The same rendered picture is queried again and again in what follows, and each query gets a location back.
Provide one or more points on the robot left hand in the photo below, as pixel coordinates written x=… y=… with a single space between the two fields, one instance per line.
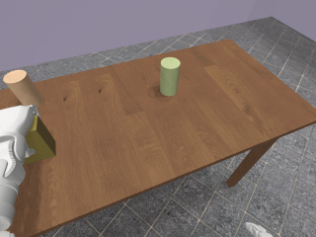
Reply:
x=19 y=119

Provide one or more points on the sponge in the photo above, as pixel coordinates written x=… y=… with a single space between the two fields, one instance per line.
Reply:
x=39 y=139

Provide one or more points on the table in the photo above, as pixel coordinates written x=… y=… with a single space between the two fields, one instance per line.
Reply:
x=117 y=136

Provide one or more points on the left robot forearm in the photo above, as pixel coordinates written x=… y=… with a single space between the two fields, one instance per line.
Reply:
x=12 y=157

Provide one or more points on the robot right hand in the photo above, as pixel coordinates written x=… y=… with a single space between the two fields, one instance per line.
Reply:
x=257 y=230

